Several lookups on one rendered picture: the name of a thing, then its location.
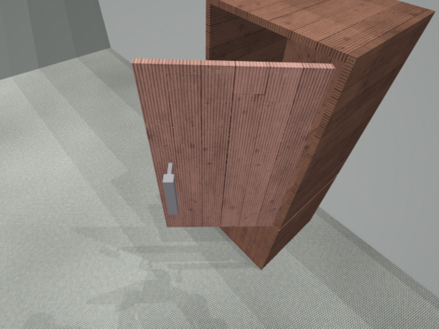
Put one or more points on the handle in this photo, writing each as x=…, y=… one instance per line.
x=169, y=186

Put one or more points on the cupboard door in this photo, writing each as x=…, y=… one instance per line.
x=234, y=131

